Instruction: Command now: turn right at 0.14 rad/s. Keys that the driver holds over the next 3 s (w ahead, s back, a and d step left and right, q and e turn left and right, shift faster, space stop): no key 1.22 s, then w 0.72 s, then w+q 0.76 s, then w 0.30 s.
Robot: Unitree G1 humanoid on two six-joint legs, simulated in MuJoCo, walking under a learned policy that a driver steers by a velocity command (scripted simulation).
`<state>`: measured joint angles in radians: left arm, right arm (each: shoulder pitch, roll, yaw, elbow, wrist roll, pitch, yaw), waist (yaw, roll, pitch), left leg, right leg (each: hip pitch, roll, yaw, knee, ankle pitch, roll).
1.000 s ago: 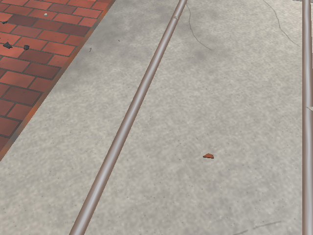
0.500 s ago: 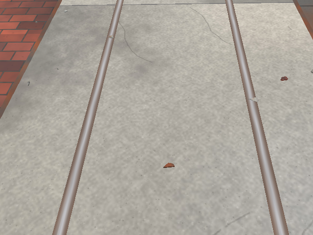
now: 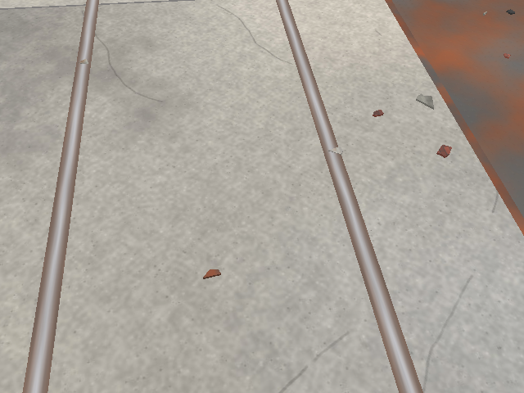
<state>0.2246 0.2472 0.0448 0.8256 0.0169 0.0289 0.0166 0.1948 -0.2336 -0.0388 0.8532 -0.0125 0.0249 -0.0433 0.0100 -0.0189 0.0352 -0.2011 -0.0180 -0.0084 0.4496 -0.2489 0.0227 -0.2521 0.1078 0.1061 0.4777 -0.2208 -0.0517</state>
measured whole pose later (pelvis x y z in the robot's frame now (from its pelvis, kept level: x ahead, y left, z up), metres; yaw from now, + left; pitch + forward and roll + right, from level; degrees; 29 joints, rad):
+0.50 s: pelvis +0.00 +0.01 +0.01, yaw +0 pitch -2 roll +0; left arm 0.24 0.22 0.01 1.08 0.01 0.01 0.03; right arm 0.21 -0.22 -0.01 1.01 -0.01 0.00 -0.03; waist 0.01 0.00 0.04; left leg -0.12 -0.04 0.00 0.37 -0.21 0.04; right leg -0.13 0.04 0.09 0.35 -0.19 0.00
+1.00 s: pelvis +0.00 +0.01 +0.01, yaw +0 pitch -1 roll +0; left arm 0.25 0.18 -0.01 1.16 0.01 0.01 0.04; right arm 0.27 -0.17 0.01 1.11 -0.01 0.00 -0.04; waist 0.00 0.00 0.03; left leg -0.13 -0.04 -0.01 0.38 -0.22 0.04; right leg -0.14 0.03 0.08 0.37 -0.21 0.00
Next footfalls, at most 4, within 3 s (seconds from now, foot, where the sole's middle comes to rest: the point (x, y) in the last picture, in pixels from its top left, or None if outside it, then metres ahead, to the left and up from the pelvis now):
1.54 right None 0.10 -0.10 -0.77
2.00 left None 0.46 0.04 -0.77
2.54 right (297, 283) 0.80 -0.08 -0.77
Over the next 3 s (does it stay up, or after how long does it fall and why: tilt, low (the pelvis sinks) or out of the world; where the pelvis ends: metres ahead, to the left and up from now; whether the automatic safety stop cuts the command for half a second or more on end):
stays up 0.83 0.05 0.00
